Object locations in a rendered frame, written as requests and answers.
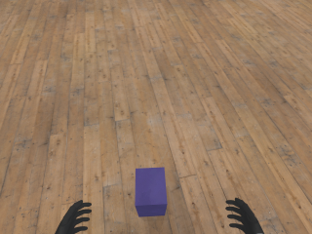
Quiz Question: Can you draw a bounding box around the left robot hand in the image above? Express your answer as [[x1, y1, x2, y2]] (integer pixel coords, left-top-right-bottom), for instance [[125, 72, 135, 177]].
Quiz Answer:
[[55, 200, 92, 234]]

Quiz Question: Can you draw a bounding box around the carton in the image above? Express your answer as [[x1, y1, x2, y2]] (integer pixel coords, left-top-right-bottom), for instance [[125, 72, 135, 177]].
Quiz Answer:
[[135, 167, 168, 217]]

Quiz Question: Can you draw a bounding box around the right robot hand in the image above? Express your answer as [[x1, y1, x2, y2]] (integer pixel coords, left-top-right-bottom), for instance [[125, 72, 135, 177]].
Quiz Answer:
[[225, 198, 264, 234]]

